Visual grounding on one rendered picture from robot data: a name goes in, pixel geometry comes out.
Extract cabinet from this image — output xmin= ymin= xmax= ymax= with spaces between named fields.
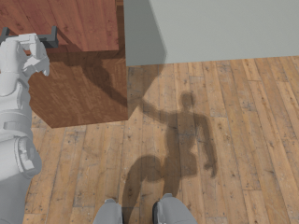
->
xmin=0 ymin=0 xmax=128 ymax=129

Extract robot left shin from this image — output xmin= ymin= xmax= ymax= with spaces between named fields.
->
xmin=105 ymin=199 xmax=115 ymax=203

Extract robot left hand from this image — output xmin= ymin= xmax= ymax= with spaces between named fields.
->
xmin=0 ymin=33 xmax=50 ymax=82

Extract robot left upper arm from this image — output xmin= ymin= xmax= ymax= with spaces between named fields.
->
xmin=0 ymin=137 xmax=42 ymax=224

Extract drawer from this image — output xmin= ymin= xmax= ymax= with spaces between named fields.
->
xmin=0 ymin=0 xmax=119 ymax=54

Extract handle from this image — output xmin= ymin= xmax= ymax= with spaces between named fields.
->
xmin=0 ymin=25 xmax=59 ymax=49

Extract robot right thigh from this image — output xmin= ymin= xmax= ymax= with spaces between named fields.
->
xmin=157 ymin=197 xmax=198 ymax=224

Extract left robot forearm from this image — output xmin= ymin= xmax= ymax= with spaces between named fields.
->
xmin=0 ymin=72 xmax=34 ymax=142

